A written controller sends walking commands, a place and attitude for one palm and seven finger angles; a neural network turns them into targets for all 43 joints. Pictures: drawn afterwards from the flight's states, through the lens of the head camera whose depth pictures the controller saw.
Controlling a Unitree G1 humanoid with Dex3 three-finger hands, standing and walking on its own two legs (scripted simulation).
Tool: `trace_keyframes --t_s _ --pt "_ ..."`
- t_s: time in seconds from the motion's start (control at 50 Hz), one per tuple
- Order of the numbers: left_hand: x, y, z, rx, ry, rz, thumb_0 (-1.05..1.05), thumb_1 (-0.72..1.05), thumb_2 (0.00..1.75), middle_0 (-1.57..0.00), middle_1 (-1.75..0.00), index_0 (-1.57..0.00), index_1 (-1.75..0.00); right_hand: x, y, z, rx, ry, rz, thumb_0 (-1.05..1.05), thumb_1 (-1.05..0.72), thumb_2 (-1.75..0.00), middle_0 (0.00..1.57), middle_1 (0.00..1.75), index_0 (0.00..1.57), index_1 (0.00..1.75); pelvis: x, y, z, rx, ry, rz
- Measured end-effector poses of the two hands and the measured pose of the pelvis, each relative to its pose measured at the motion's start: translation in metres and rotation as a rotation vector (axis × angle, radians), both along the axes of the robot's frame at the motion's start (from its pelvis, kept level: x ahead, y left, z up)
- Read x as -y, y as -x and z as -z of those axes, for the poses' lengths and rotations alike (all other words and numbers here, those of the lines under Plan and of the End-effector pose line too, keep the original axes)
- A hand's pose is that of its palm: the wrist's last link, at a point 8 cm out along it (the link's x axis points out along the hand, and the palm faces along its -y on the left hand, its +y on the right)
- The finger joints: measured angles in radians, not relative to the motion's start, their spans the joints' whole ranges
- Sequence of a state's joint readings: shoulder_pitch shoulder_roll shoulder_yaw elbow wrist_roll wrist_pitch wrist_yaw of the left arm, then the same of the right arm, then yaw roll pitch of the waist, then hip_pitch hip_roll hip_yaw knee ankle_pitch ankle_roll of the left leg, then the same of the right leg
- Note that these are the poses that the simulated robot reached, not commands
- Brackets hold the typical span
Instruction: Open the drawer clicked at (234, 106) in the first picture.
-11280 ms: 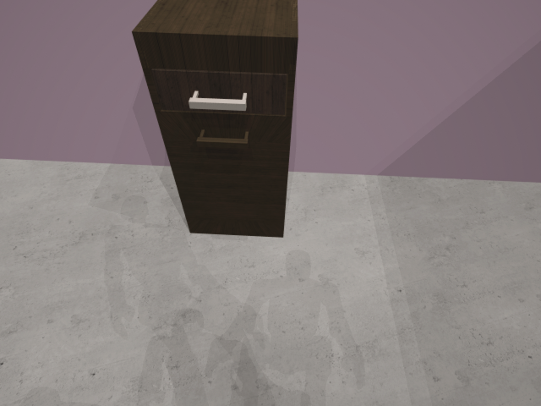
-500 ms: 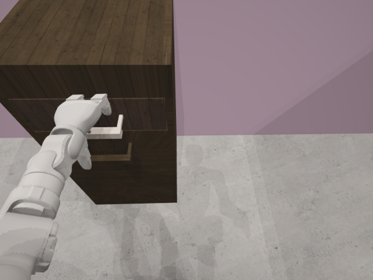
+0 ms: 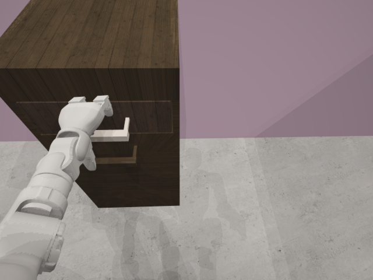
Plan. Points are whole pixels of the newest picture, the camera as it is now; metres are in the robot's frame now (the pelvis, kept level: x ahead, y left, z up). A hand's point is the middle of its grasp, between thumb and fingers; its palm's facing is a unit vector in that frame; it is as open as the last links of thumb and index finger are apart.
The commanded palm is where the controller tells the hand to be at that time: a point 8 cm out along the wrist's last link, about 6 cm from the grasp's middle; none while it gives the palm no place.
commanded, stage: move the hooked fingers above the handle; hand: left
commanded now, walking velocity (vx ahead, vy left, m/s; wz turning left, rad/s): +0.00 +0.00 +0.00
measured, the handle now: (98, 129) +0.50 +0.24 -0.02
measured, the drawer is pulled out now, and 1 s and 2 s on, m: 0.00 0.00 0.00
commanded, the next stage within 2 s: none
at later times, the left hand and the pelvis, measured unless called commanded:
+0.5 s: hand (92, 132) +0.44 +0.22 +0.04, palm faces -0.07 -0.07 -1.00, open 13.8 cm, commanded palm +0.43 +0.22 +0.10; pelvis +0.00 +0.00 +0.00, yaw +0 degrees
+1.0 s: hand (101, 132) +0.45 +0.20 +0.03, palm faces -0.10 -0.07 -0.99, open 13.8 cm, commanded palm +0.44 +0.21 +0.10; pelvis +0.00 -0.01 +0.00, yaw +0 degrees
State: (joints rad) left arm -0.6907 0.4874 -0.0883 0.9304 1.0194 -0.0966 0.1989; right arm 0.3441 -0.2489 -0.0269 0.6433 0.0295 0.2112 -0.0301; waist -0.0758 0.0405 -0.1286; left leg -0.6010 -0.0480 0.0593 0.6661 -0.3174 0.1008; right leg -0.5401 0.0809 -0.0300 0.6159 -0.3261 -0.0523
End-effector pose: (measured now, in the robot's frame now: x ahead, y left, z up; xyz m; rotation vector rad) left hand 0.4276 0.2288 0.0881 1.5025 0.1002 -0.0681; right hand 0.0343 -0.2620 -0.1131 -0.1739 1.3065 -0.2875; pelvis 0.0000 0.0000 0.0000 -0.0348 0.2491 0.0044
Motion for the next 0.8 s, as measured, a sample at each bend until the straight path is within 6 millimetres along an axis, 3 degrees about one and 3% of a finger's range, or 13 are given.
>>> trace_keyframes --t_s 0.28,0.42,0.64,0.8 --pt "0.006 -0.009 -0.001 0.101 0.004 -0.002 0.00 -0.49 0.30 -0.35 -1.23 -0.34 -1.22 -0.002 -0.004 0.006 -0.005 0.003 -0.025 0.01 -0.90 -0.90 0.20 0.30 0.20 0.30 -0.009 0.002 0.006 -0.035 0.003 0.006" --pt "0.000 -0.003 -0.002 0.054 -0.015 -0.057 0.00 -0.49 0.30 -0.33 -1.21 -0.33 -1.21 -0.008 -0.005 0.005 0.014 -0.020 -0.009 0.01 -0.90 -0.90 0.20 0.30 0.20 0.30 -0.006 0.002 0.003 -0.010 0.002 0.009" --pt "0.013 0.007 -0.005 0.064 0.006 0.020 0.00 -0.49 0.30 -0.32 -1.20 -0.32 -1.20 0.000 -0.009 0.002 0.035 -0.001 -0.028 0.01 -0.90 -0.90 0.20 0.30 0.20 0.30 -0.001 0.007 0.002 0.009 -0.002 -0.003" --pt "0.000 0.001 -0.008 0.078 -0.031 -0.063 0.00 -0.49 0.30 -0.31 -1.20 -0.32 -1.20 0.008 -0.006 0.003 0.038 0.007 -0.026 0.01 -0.90 -0.90 0.20 0.30 0.20 0.30 0.004 0.009 0.004 -0.008 -0.006 0.003"
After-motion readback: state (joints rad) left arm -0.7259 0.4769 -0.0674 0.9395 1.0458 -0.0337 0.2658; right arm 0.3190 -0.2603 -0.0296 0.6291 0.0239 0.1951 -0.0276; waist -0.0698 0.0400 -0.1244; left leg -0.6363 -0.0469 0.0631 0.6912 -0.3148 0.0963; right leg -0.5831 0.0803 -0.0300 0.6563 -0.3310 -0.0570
